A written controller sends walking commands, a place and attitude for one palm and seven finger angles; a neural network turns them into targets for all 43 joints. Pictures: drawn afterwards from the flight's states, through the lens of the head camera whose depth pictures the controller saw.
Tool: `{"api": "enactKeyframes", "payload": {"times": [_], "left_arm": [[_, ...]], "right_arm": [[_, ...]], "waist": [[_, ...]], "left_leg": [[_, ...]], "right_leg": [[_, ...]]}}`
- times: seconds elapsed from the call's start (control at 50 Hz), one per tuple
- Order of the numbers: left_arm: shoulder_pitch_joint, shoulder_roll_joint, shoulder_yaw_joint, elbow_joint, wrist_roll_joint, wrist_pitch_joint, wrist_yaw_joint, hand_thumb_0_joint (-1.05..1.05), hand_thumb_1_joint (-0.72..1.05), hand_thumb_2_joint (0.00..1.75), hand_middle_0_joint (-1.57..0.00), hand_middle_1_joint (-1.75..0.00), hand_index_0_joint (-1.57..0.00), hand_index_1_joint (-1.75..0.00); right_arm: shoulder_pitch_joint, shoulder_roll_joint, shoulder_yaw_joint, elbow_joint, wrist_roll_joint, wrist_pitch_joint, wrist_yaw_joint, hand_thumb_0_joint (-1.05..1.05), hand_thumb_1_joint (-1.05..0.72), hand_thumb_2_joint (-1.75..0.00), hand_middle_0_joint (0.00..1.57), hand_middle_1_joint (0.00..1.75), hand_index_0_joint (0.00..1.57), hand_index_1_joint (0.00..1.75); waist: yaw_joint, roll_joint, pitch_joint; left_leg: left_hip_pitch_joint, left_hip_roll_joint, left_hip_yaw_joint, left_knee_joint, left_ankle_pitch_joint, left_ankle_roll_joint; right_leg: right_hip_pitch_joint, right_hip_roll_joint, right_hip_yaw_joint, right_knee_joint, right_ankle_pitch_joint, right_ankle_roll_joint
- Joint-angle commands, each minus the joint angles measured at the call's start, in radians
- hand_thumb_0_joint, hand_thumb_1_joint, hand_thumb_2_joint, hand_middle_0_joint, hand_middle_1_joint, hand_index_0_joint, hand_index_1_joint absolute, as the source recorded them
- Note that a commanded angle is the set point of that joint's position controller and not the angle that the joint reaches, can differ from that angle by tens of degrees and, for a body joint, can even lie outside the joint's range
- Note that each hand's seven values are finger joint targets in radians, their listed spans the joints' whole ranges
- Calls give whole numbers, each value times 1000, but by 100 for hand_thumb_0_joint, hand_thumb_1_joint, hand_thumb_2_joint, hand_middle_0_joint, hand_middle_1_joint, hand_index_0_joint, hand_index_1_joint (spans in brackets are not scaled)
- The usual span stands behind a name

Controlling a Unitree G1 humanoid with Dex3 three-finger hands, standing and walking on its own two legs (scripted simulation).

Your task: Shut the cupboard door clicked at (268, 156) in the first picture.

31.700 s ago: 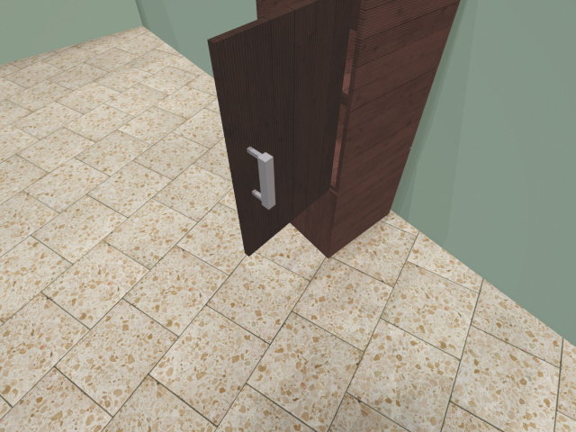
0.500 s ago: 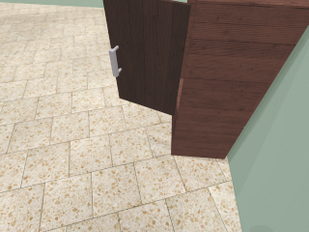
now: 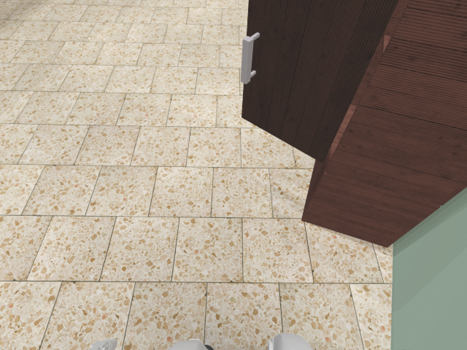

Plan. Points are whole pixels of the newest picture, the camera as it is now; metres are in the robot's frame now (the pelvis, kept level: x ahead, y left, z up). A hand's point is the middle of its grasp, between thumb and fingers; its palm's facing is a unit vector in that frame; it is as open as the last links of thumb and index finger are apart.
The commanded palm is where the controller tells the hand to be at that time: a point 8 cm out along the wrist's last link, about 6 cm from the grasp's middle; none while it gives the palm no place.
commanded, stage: walk to a spot facing it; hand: left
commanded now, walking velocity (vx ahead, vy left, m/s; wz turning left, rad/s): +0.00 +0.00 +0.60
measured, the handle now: (250, 58) +0.91 -0.03 -0.04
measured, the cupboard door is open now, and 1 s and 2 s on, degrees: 71 71 71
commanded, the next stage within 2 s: none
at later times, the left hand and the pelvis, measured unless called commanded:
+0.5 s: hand out of the picture +0.00 +0.12 -0.15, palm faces +0.33 -0.90 -0.29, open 7.4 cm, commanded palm none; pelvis +0.02 -0.08 +0.01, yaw +21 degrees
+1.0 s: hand out of the picture +0.00 +0.15 -0.14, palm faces +0.58 -0.75 -0.32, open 7.4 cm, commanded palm none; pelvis +0.04 -0.10 -0.01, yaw +37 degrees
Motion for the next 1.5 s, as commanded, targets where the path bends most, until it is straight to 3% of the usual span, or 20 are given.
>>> {"api": "enactKeyframes", "payload": {"times": [0.0,0.16,0.2,0.32,0.48,0.58,0.6,0.64,0.66,0.94,0.98,1.02,1.08,1.16,1.26,1.32,1.34,1.36,1.38,1.48], "left_arm": [[23,66,13,-94,-5,-21,-5,0,90,90,-20,-30,-20,-30],[157,120,20,-110,-11,-33,4,0,90,90,-20,-30,-20,-30],[136,270,40,-132,11,-48,16,0,90,90,-20,-30,-20,-30],[46,138,5,-155,-4,-63,21,0,90,90,-20,-30,-20,-30],[206,165,28,-103,3,-58,22,0,90,90,-20,-30,-20,-30],[186,189,40,-95,0,-55,13,0,90,90,-20,-30,-20,-30],[172,183,38,-102,-9,-53,11,0,90,90,-20,-30,-20,-30],[108,83,-1,-173,-15,-42,6,0,90,90,-20,-30,-20,-30],[71,113,5,-187,-6,-30,11,0,90,90,-20,-30,-20,-30],[201,119,22,-127,-11,-34,-12,0,90,90,-20,-30,-20,-30],[217,283,49,-143,13,-55,3,0,90,90,-20,-30,-20,-30],[91,205,26,-176,2,-51,9,0,90,90,-20,-30,-20,-30],[-26,139,8,-208,1,-46,13,0,90,90,-20,-30,-20,-30],[102,164,21,-165,2,-56,16,0,90,90,-20,-30,-20,-30],[165,205,42,-116,7,-64,1,0,90,90,-20,-30,-20,-30],[133,203,46,-107,0,-63,-14,0,90,90,-20,-30,-20,-30],[104,186,43,-111,-10,-59,-19,0,90,90,-20,-30,-20,-30],[78,110,31,-146,-18,-53,-31,0,90,90,-20,-30,-20,-30],[-66,85,5,-214,-4,-54,-36,0,90,90,-20,-30,-20,-30],[-41,104,16,-150,-1,-65,-55,0,90,90,-20,-30,-20,-30]], "right_arm": [[53,-200,-49,-61,-2,-9,-10,0,-90,-90,20,30,20,30],[-60,-180,-66,-123,12,15,9,0,-90,-90,20,30,20,30],[-44,-87,-60,-151,17,11,17,0,-90,-90,20,30,20,30],[-25,-90,-51,-116,14,33,44,0,-90,-90,20,30,20,30],[-158,-65,-26,-155,18,29,45,0,-90,-90,20,30,20,30],[-80,-82,-25,-145,20,11,41,0,-90,-90,20,30,20,30],[1,-117,-35,-124,16,3,41,0,-90,-90,20,30,20,30],[128,-293,-77,-95,16,1,23,0,-90,-90,20,30,20,30],[130,-273,-67,-81,15,11,19,0,-90,-90,20,30,20,30],[-134,-202,-60,-165,11,14,11,0,-90,-90,20,30,20,30],[-84,-87,-50,-192,24,13,21,0,-90,-90,20,30,20,30],[-45,-129,-63,-158,11,30,31,0,-90,-90,20,30,20,30],[-7,-115,-54,-121,11,34,46,0,-90,-90,20,30,20,30],[-64,-72,-31,-132,17,25,50,0,-90,-90,20,30,20,30],[-90,-57,-21,-143,16,5,59,0,-90,-90,20,30,20,30],[-10,-74,-25,-124,12,-10,56,0,-90,-90,20,30,20,30],[84,-111,-36,-98,12,-18,53,0,-90,-90,20,30,20,30],[180,-218,-63,-73,-1,-22,42,0,-90,-90,20,30,20,30],[276,-266,-73,-45,-2,-23,28,0,-90,-90,20,30,20,30],[140,-165,-25,-69,7,-61,2,0,-90,-90,20,30,20,30]], "waist": [[2,86,-160],[78,134,-177],[78,-296,-133],[-2,-174,-91],[79,-177,-134],[40,-163,-182],[-12,-88,-215],[-81,324,-274],[-72,194,-243],[93,141,-117],[105,-348,-148],[37,-195,-100],[-17,-238,-87],[46,-198,-149],[84,-184,-142],[32,-105,-125],[-25,11,-150],[-79,339,-148],[-135,361,-88],[-29,210,-31]], "left_leg": [[174,242,-357,-260,140,130],[-64,112,-327,-120,54,39],[-295,-85,-81,375,-358,-90],[-237,29,-35,628,-168,-109],[-181,44,46,317,-223,-97],[73,23,94,-27,-83,-61],[251,49,57,-142,115,-44],[520,461,-434,-157,890,200],[444,460,-331,-150,738,222],[-73,142,-242,-70,99,42],[-246,-75,-51,420,-391,-76],[-195,19,-126,711,-287,-55],[-179,66,-58,711,-188,-87],[-152,62,26,412,-233,-105],[-93,70,91,196,-287,-71],[110,52,124,-19,-198,-51],[288,69,59,-146,-144,-31],[428,290,-325,-276,-218,71],[482,422,-516,-345,-164,165],[333,285,-285,-325,87,127]], "right_leg": [[-33,11,28,-121,19,19],[363,49,10,-656,191,8],[379,-404,468,-874,254,-146],[337,-225,43,-692,762,-148],[514,-281,-9,-638,870,-165],[431,-283,-87,-498,855,-118],[313,-262,-136,-369,749,-73],[-141,-52,-107,-1,-247,37],[-123,-75,-22,43,-218,19],[342,30,-52,-563,220,35],[398,-400,417,-848,225,-116],[180,-374,302,-870,44,-167],[183,-270,64,-794,241,-137],[399,-282,-39,-696,609,-145],[427,-354,-10,-746,270,-158],[274,-333,-77,-680,42,-109],[135,-289,-147,-538,-40,-57],[-123,-133,-243,-247,-146,23],[-339,-61,-152,-51,-204,32],[-275,-85,-7,35,99,25]]}}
